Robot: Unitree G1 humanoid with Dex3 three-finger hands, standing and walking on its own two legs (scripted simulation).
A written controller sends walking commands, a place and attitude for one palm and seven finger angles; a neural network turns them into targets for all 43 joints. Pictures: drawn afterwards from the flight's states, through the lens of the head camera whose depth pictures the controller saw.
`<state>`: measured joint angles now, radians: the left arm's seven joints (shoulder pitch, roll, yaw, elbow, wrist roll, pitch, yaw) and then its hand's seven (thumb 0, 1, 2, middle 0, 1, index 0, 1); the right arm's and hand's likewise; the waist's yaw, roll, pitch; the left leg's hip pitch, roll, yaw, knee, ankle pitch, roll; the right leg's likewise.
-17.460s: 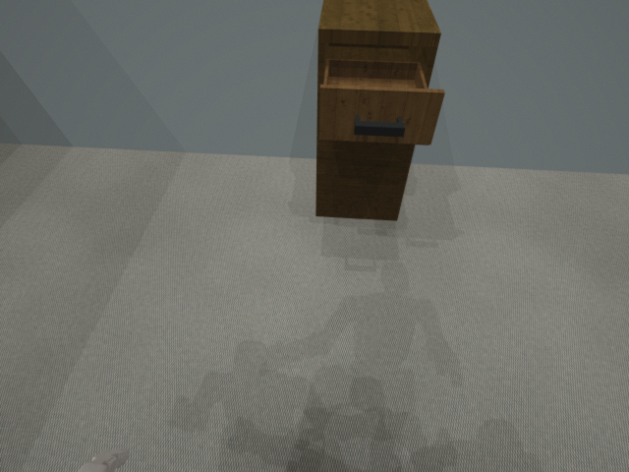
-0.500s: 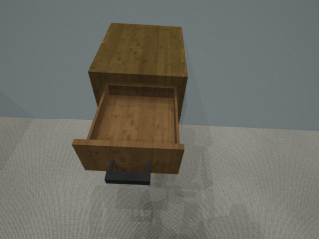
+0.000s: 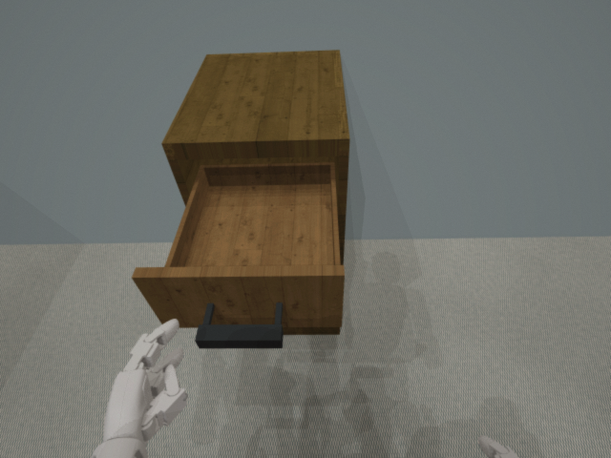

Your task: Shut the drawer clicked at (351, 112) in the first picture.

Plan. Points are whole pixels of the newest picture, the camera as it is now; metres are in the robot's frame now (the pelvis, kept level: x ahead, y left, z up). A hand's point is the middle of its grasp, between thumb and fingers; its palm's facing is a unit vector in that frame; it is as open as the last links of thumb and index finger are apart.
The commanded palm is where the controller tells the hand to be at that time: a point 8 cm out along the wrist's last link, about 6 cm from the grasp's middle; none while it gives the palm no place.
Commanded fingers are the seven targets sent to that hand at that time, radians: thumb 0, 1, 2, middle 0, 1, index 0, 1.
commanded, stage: raise the hand and make a fist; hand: left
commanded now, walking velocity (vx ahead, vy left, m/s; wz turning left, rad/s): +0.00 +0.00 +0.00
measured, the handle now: (242, 322) +0.35 +0.11 -0.06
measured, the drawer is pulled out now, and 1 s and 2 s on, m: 0.30 0.30 0.30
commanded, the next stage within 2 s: bring the fist close to the handle in 1.68 s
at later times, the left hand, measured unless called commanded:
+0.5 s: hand (242, 436) +0.17 +0.08 -0.01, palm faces -0.14 -0.99 -0.03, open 4.4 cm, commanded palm +0.12 +0.18 -0.01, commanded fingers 0.00 0.90 0.90 -0.94 -1.10 -0.94 -1.10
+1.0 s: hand (207, 444) +0.15 +0.12 +0.02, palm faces +0.01 -1.00 +0.01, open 3.1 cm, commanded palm +0.12 +0.16 +0.02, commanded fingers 0.00 0.90 0.90 -1.40 -1.60 -1.40 -1.60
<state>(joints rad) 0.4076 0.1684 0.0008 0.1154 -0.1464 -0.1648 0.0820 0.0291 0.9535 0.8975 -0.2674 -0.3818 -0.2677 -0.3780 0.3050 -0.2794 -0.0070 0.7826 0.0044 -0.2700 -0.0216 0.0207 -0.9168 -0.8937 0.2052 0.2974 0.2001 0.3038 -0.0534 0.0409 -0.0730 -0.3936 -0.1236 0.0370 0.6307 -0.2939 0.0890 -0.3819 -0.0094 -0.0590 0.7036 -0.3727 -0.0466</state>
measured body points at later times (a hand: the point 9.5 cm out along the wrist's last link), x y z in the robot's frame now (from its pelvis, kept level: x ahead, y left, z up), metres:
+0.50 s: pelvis -0.03 -0.06 -0.07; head +0.02 -0.07 +0.37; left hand +0.17 +0.14 -0.01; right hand +0.19 -0.25 -0.15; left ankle +0.02 +0.06 -0.72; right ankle -0.01 -0.09 -0.72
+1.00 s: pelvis -0.02 -0.03 -0.05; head +0.02 -0.03 +0.40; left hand +0.15 +0.17 +0.02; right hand +0.18 -0.27 -0.11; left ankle +0.02 +0.06 -0.72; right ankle -0.01 -0.09 -0.72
